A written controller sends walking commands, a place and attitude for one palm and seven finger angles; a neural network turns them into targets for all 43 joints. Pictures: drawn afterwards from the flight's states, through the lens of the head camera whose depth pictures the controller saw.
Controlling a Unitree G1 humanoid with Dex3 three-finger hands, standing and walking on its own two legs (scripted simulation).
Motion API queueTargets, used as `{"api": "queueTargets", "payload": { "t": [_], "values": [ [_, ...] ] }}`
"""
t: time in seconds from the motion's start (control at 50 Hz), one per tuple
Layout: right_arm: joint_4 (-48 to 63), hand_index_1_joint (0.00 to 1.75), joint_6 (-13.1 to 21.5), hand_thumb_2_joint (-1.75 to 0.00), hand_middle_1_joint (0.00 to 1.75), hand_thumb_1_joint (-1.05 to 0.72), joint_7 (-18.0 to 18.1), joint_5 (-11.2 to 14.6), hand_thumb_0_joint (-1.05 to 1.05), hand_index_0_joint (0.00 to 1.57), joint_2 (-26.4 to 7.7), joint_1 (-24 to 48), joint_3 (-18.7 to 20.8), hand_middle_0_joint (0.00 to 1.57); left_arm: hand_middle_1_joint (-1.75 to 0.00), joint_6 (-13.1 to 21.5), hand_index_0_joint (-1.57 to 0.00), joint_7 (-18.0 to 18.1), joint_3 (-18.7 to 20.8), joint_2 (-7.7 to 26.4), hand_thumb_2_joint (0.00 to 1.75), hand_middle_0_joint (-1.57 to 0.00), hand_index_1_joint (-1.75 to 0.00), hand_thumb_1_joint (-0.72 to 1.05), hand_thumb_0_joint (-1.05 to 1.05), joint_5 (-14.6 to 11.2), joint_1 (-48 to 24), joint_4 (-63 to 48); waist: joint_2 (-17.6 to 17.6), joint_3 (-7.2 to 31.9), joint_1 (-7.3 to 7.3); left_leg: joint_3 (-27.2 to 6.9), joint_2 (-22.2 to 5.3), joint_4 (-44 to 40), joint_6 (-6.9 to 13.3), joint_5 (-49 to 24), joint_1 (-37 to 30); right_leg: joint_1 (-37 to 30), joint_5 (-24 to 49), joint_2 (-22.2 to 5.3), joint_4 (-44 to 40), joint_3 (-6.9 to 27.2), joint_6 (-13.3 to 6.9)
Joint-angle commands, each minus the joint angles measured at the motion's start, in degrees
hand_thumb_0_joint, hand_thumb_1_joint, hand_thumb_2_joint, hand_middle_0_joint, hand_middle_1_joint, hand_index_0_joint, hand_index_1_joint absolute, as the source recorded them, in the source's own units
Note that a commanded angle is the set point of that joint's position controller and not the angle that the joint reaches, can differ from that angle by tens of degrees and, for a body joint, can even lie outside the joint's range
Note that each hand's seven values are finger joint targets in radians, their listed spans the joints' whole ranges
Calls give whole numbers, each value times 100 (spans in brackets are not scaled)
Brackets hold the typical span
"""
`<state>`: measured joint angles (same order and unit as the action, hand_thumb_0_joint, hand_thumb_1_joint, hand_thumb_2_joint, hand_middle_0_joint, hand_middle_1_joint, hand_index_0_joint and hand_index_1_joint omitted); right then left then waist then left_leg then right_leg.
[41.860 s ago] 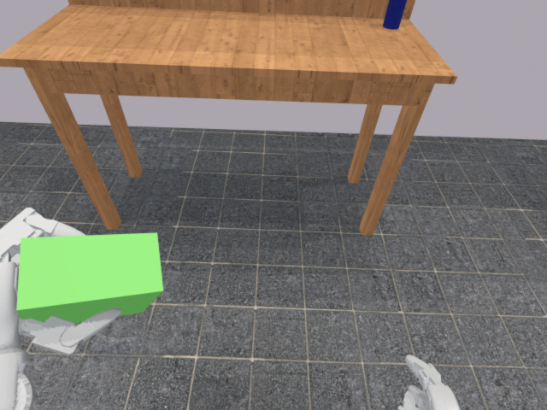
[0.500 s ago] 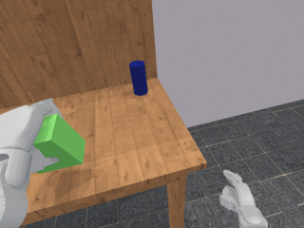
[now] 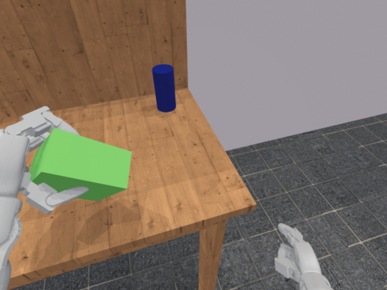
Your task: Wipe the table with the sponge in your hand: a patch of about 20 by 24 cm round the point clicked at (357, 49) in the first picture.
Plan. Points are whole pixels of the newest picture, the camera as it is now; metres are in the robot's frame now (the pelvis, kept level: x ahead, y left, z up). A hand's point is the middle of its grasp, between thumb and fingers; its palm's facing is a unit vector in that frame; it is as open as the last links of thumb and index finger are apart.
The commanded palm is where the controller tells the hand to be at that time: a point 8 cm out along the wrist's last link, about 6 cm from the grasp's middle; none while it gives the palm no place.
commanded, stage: step back with the hand held close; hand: left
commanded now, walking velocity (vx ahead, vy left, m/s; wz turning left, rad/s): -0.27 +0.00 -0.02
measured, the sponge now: (91, 172) +0.25 +0.21 +0.18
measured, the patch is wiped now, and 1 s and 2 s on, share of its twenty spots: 0.95 0.95 0.95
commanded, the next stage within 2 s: stop stepping back and stand still in 1.02 s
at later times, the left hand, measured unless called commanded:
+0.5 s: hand (28, 187) +0.16 +0.24 +0.24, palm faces +0.39 -0.80 -0.45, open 10.4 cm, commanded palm +0.10 +0.30 +0.27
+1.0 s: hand out of the picture +0.03 +0.21 +0.26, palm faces +0.29 -0.88 -0.37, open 10.4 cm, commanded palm -0.02 +0.29 +0.27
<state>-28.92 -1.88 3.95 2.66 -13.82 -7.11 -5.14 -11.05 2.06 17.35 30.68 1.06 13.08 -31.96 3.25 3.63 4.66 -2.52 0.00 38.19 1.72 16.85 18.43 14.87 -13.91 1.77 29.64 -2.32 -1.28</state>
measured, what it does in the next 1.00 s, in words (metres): walks backwards: right foot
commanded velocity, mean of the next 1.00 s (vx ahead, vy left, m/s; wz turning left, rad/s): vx -0.32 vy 0.00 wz -0.03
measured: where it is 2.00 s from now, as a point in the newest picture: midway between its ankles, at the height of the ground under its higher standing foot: outside the picture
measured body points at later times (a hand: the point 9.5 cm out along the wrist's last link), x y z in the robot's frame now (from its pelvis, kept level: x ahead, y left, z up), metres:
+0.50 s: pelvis -0.05 +0.02 -0.02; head -0.04 +0.03 +0.43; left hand +0.14 +0.28 +0.26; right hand +0.11 -0.23 -0.10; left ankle +0.01 +0.11 -0.73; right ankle +0.01 -0.11 -0.73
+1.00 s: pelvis -0.19 +0.02 +0.00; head -0.17 +0.05 +0.45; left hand +0.01 +0.26 +0.28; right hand -0.03 -0.22 -0.07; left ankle -0.20 +0.14 -0.68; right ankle -0.17 -0.11 -0.73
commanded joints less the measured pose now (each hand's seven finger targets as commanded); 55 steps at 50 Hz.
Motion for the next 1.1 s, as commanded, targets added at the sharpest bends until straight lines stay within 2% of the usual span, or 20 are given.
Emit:
{"api": "queueTargets", "payload": {
  "t": [0.0,0.04,0.08,0.12,0.18,0.32,0.4,0.46,0.54,0.58,0.64,0.74,0.76,0.8,0.84,0.9,0.98,1.0,1.04,1.08],
  "values": [
    [778,30,161,-90,30,-90,125,-87,0,20,-705,337,386,20,-160,1331,-120,616,1302,1001,130,-120,-160,10,0,-659,-825,-2171,777,536,-412,-583,-550,-873,92,-904,-372,258,1288,-1079,-58,616,-248],
    [837,30,211,-90,30,-90,70,-145,0,20,-772,302,458,20,-160,1604,-120,729,1636,1014,130,-120,-160,10,0,-601,-427,-2623,1690,770,-248,-1311,-1035,-1367,333,-1925,-23,-160,870,-477,561,260,18],
    [728,30,260,-90,30,-90,-21,-220,0,20,-619,76,495,20,-160,1752,-120,761,1876,1086,130,-120,-160,10,0,-589,154,-2794,1704,1131,-282,-1235,-1010,-985,247,-4389,-552,59,471,-402,805,237,48],
    [587,30,311,-90,30,-90,-101,-259,0,20,-629,140,539,20,-160,1867,-120,734,2003,1101,130,-120,-160,10,0,-589,270,-2680,1364,1054,-299,-1397,-1176,-1136,234,-4391,-743,327,-481,-232,758,193,83],
    [401,30,430,-90,30,-90,-115,-259,0,20,-647,-37,617,20,-160,2022,-120,718,2096,1021,130,-120,-160,10,0,-573,248,-2331,857,1133,-367,-1234,-1202,-811,196,-4635,-787,76,176,-288,129,269,81],
    [271,30,403,-90,30,-90,-35,-46,0,20,-659,-105,772,20,-160,2087,-120,666,2041,877,130,-120,-160,10,0,-680,760,-1336,-621,1269,-596,-428,-638,277,-140,-2386,-127,-317,3533,-1462,-16,890,-343],
    [362,30,444,-90,30,-90,-19,-55,0,20,-457,66,675,20,-160,2231,-120,658,2064,991,130,-120,-160,10,0,-766,775,-1911,-1016,876,-609,-214,-383,598,-178,55,50,595,2132,-1809,-373,1140,-380],
    [439,30,481,-90,30,-90,35,-107,0,20,-516,211,643,20,-160,2280,-120,729,2145,1045,130,-120,-160,10,0,-716,634,-2378,-647,594,-589,-541,-566,-159,-13,440,142,1082,519,-1422,-310,991,-253],
    [554,30,664,-90,30,-90,107,-217,0,20,-686,155,673,20,-160,2414,-120,823,2152,854,130,-120,-160,10,0,-471,-261,-2392,1900,332,-527,-1886,-1653,-2650,571,2468,2137,-99,-1133,-1,2378,133,211],
    [392,30,791,-90,30,-90,45,-228,0,20,-598,-159,735,20,-160,2355,-120,840,2022,848,130,-120,-160,10,0,-418,-927,-1701,1441,263,-536,-1594,-1647,-2559,581,1771,2072,132,-1463,14,3285,278,224],
    [293,30,877,-90,30,-90,-25,-73,0,20,-584,-297,747,20,-160,2214,-120,735,1443,382,130,-120,-160,10,0,-466,-1272,-875,797,323,-503,-1209,-1396,-2060,436,1026,508,1013,-1604,67,2346,102,250],
    [373,30,972,-90,30,-90,-88,-43,0,20,-553,19,566,20,-160,2160,-120,498,667,-43,130,-120,-160,10,0,-536,-1584,-762,1036,287,-436,-888,-1069,-1747,138,785,259,194,-772,-55,-103,137,50],
    [382,30,944,-90,30,-90,-114,-55,0,20,-525,47,571,20,-160,2230,-120,469,698,71,130,-120,-160,10,0,-529,-1542,-959,581,410,-410,-701,-887,-958,-2,696,123,181,-208,-407,-926,374,-157],
    [390,30,864,-90,30,-90,-112,-17,0,20,-289,258,508,20,-160,2398,-120,479,847,524,130,-120,-160,10,0,-544,-1371,-1528,-1638,418,-404,407,146,2278,-467,939,498,542,1653,-2123,-1655,1823,-871],
    [449,30,785,-90,30,-90,-131,74,0,20,-327,551,679,20,-160,2442,-120,443,1201,669,130,-120,-160,10,0,-583,-786,-1972,-2296,351,-379,-219,97,4137,-450,1279,1026,953,2905,-2358,-1255,1479,-1024],
    [564,30,489,-90,30,-90,-100,-65,0,20,9,625,363,20,-160,2470,-120,497,1832,853,130,-120,-160,10,0,-706,33,-2197,-879,219,-543,-99,-308,2863,-398,944,1267,270,3824,-1964,-498,611,-705],
    [430,30,504,-90,30,-90,46,-94,0,20,-197,348,552,20,-160,2588,-120,761,2101,868,130,-120,-160,10,0,-748,22,-2106,-222,894,-595,288,-284,-954,-432,-309,289,-546,4109,-1713,615,924,-448],
    [378,30,522,-90,30,-90,76,-100,0,20,-294,186,687,20,-160,2586,-120,811,2110,852,130,-120,-160,10,0,-774,0,-2118,-55,1122,-627,318,-485,-1511,-374,-1340,-415,-363,3305,-1442,843,851,-256],
    [415,30,713,-90,30,-90,-12,-77,0,20,-588,-29,896,20,-160,2692,-120,788,2212,939,130,-120,-160,10,0,-767,5,-2397,1440,1327,-505,-1204,-2247,-1389,364,-5129,-1937,1692,-1225,-370,2119,313,245],
    [287,30,878,-90,30,-90,-112,-168,0,20,-517,-241,901,20,-160,2718,-120,726,2241,946,130,-120,-160,10,0,-635,-55,-2103,1233,1374,-631,-1238,-2302,-999,732,-5836,-2116,2279,-2188,-217,3155,505,300]
  ]
}}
